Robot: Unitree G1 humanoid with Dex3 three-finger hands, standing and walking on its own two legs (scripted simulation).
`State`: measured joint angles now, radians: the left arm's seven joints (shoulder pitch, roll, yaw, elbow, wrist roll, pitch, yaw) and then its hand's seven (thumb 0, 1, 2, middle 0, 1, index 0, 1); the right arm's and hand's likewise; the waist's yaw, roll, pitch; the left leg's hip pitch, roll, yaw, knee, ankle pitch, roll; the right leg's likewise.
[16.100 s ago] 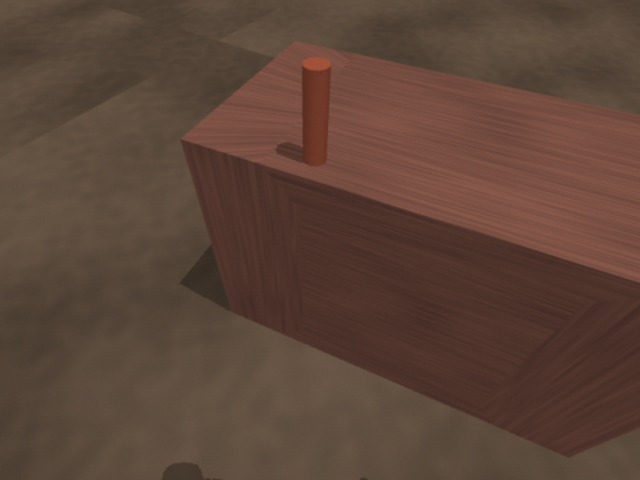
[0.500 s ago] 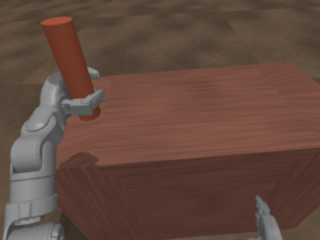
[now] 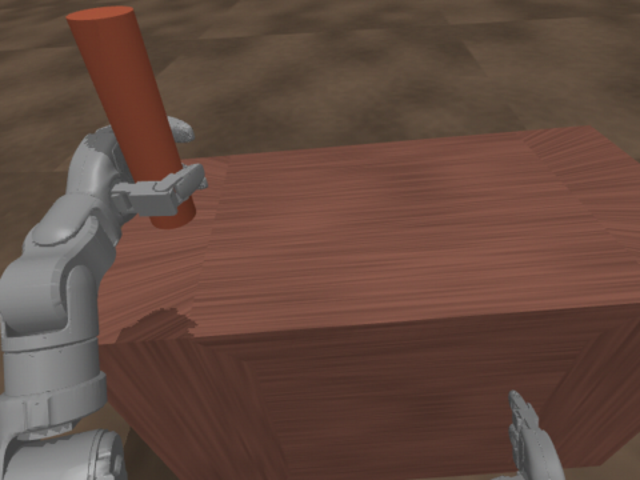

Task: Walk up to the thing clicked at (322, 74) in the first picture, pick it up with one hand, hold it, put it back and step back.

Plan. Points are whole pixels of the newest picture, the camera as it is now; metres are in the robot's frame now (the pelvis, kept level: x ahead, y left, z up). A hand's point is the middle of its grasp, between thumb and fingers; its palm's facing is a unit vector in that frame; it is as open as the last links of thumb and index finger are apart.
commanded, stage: hold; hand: left
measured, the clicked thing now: (143, 132) +0.34 +0.16 +0.32
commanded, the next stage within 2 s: none
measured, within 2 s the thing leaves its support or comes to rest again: neither
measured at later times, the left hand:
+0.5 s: hand (168, 174) +0.33 +0.14 +0.28, palm faces -0.02 -1.00 -0.02, open 6.8 cm
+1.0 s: hand (166, 172) +0.32 +0.14 +0.29, palm faces -0.01 -1.00 -0.02, open 6.8 cm
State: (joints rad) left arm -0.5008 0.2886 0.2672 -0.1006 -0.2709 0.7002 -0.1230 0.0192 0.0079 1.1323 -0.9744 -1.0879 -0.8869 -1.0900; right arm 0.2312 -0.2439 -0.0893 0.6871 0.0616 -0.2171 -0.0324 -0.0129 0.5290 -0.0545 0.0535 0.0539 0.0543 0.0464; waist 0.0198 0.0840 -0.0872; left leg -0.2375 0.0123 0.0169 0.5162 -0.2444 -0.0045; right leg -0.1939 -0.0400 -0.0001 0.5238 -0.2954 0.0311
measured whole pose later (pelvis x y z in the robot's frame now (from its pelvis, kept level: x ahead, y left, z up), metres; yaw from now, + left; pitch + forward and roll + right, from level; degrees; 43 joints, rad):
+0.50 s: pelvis +0.00 +0.00 +0.00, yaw +0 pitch -2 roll +0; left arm -0.50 0.28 0.27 -0.18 -0.28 0.78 -0.10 0.02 0.01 1.13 -0.97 -1.09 -0.89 -1.09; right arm 0.24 -0.25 -0.10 0.68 0.07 -0.21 -0.01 -0.01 0.53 -0.05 0.05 0.05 0.05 0.05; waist 0.03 0.09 -0.09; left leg -0.25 0.01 0.01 0.53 -0.25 -0.01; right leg -0.21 -0.04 0.00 0.55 -0.30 0.03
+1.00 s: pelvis -0.01 -0.01 +0.00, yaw +0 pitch -2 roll +0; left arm -0.52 0.29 0.29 -0.18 -0.29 0.79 -0.09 0.02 0.01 1.13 -0.97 -1.09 -0.88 -1.10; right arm 0.23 -0.25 -0.10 0.69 0.07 -0.22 -0.02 -0.01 0.54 -0.05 0.05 0.05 0.05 0.05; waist 0.03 0.09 -0.09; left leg -0.27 0.01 0.01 0.55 -0.25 -0.01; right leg -0.23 -0.04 0.00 0.57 -0.31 0.02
